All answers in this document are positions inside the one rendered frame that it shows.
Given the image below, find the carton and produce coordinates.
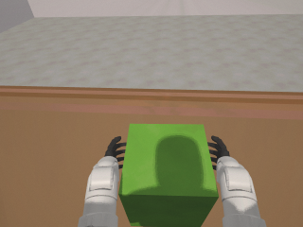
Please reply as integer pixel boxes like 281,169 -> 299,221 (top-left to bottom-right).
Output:
118,124 -> 219,227

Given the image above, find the right robot hand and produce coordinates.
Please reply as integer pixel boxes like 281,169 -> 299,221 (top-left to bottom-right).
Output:
207,135 -> 230,170

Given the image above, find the left robot hand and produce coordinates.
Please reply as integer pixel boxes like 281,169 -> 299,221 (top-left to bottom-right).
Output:
104,136 -> 127,169

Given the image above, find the left robot forearm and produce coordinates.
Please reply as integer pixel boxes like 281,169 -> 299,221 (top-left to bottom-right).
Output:
78,156 -> 119,227

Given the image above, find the right robot forearm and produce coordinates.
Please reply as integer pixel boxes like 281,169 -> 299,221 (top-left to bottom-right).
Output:
216,156 -> 267,227

